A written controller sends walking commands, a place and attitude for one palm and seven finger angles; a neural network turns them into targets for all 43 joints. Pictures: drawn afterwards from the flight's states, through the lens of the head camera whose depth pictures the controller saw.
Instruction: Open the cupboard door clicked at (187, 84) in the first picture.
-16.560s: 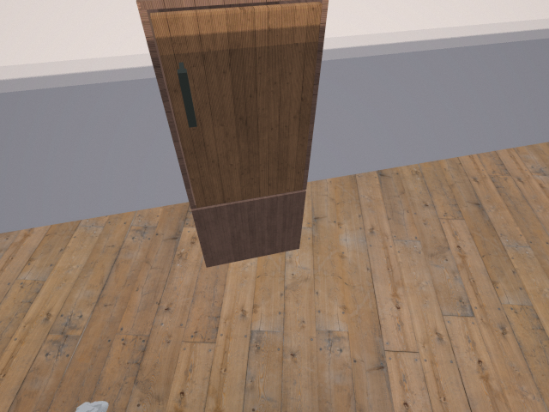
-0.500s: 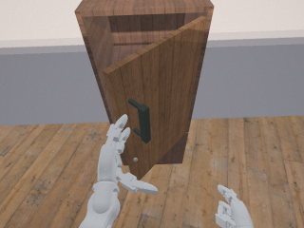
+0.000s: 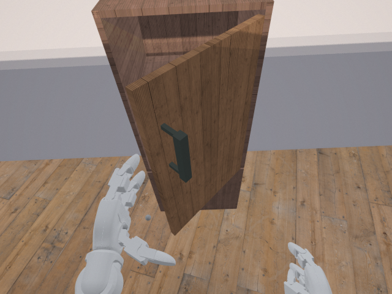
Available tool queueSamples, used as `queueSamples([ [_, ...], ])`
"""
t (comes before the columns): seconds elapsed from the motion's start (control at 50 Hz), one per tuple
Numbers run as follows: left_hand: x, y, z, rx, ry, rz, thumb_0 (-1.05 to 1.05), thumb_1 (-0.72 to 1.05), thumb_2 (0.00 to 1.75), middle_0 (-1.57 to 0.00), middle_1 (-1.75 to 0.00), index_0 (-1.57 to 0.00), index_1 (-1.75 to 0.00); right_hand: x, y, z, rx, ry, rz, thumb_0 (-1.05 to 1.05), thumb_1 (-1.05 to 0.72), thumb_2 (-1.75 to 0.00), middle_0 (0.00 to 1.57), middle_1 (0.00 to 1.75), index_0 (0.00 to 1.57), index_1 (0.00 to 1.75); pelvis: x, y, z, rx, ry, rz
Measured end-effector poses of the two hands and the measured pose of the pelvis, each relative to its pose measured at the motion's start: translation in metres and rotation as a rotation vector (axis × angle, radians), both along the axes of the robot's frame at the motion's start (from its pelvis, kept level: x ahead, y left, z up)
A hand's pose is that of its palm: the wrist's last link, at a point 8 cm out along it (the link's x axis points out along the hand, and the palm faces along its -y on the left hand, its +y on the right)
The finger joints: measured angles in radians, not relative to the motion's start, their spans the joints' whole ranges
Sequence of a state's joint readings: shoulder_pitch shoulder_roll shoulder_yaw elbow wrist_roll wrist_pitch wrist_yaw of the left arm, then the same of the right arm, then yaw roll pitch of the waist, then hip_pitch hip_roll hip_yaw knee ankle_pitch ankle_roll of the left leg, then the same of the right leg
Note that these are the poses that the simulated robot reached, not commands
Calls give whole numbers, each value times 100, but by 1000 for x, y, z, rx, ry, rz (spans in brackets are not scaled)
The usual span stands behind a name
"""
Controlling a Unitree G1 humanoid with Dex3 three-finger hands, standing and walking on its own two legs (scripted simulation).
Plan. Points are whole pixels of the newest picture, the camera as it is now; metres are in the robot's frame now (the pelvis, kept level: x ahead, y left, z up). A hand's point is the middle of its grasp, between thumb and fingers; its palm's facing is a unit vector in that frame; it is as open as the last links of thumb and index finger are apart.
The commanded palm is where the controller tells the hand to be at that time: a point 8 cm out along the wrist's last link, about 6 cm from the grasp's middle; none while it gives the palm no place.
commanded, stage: draw the hand back to the body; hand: left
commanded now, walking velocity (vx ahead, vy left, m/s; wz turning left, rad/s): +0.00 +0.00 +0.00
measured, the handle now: (176, 153) +0.38 +0.07 +0.09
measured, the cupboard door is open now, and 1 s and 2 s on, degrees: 46 46 46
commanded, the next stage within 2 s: step back with the hand held close in 1.44 s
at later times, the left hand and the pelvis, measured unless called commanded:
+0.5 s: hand (80, 218) +0.21 +0.19 +0.14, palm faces +0.17 -0.95 -0.24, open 15.4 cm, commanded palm +0.17 +0.25 +0.15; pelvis +0.00 +0.02 +0.02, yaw +0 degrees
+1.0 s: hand (10, 198) +0.21 +0.28 +0.19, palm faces +0.40 -0.83 -0.40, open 9.8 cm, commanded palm +0.16 +0.32 +0.20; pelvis +0.02 +0.03 +0.04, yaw -1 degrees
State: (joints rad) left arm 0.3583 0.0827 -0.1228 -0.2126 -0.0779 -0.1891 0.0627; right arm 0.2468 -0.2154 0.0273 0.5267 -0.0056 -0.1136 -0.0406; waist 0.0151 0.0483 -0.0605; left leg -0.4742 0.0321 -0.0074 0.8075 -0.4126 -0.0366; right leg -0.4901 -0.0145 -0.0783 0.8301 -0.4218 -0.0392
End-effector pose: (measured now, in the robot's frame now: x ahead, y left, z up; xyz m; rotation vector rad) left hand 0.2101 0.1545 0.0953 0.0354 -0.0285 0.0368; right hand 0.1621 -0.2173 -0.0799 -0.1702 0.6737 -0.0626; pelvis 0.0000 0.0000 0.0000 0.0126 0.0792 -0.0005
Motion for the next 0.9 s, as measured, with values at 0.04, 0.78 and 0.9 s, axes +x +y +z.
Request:
queueSamples([
  [0.04, 0, 8, 5, 7, -4, 15, -1, -50, 30, -15, -30, -15, -30, -1, 1, 2, 1, -4, -7, 1, -90, -90, 21, 30, 20, 29, 0, 0, 1, -1, -6, -2],
  [0.78, -35, 130, 82, 333, -48, 259, 0, 11, 56, -18, -31, -18, -30, 15, 43, 38, -42, -22, 32, 1, -90, -90, 21, 30, 21, 30, 11, 34, 38, -21, -149, -17],
  [0.9, -36, 147, 97, 379, -85, 311, 0, 32, 65, -19, -31, -19, -30, 17, 39, 39, -48, -9, 19, 1, -90, -90, 21, 30, 21, 30, 14, 35, 40, -22, -154, -21],
])
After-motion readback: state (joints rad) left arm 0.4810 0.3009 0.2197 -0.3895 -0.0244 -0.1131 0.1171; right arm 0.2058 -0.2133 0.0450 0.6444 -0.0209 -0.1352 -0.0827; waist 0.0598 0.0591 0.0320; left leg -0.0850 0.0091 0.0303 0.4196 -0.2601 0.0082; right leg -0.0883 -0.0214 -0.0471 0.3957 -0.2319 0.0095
